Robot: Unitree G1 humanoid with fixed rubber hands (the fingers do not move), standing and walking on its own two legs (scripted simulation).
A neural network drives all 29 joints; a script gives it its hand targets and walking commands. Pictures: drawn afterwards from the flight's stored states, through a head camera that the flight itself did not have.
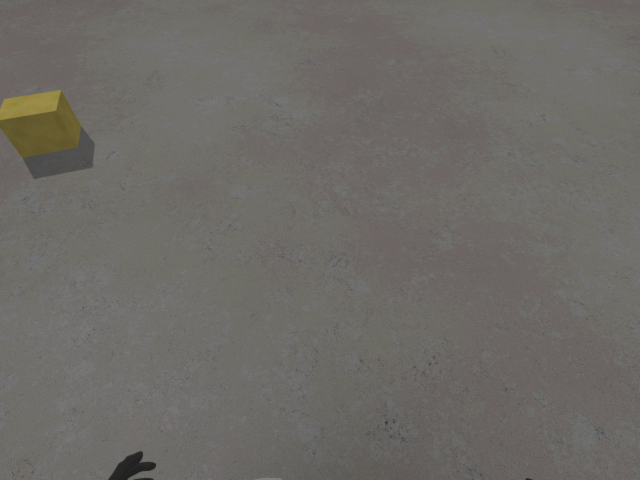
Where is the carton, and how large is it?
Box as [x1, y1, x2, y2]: [0, 90, 80, 157]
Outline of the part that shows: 60,90 4,99 0,108 0,127 22,157 77,146 80,125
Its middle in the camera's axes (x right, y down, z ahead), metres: -1.49 -0.63 +2.07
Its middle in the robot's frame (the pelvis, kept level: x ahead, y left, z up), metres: +1.94 +1.46 -0.66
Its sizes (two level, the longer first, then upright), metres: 0.277 0.219 0.220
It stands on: the floor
